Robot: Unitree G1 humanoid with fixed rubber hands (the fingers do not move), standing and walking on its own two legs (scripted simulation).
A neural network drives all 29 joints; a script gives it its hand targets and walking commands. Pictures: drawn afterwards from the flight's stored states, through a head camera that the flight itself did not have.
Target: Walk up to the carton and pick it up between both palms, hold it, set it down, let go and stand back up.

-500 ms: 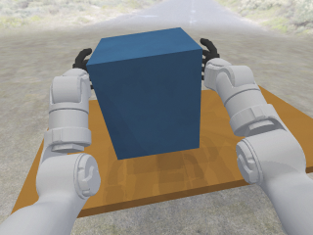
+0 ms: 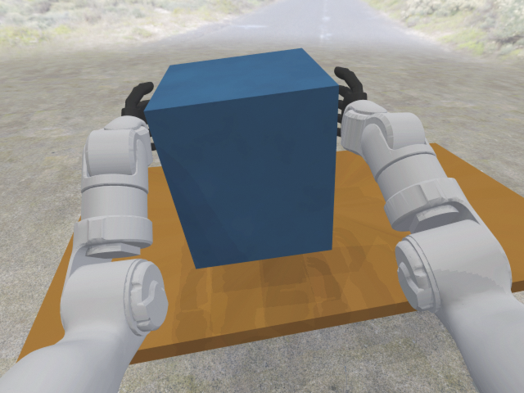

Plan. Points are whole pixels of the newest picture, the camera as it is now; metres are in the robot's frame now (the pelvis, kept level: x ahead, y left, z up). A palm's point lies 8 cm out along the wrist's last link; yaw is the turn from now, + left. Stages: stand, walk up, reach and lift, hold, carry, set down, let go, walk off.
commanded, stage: hold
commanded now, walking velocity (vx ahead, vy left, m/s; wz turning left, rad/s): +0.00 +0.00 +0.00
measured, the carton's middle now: (249, 156) +0.39 +0.00 +0.25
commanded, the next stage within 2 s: none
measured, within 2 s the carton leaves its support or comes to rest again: neither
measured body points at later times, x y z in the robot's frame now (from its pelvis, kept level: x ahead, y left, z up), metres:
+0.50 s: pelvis +0.00 +0.00 +0.00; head -0.09 +0.01 +0.44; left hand +0.39 +0.16 +0.31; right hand +0.39 -0.15 +0.32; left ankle +0.02 +0.13 -0.75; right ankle -0.01 -0.11 -0.75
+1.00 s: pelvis +0.00 +0.00 +0.00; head -0.09 +0.01 +0.44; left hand +0.39 +0.16 +0.31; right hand +0.38 -0.15 +0.32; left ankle +0.02 +0.13 -0.75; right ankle -0.01 -0.11 -0.75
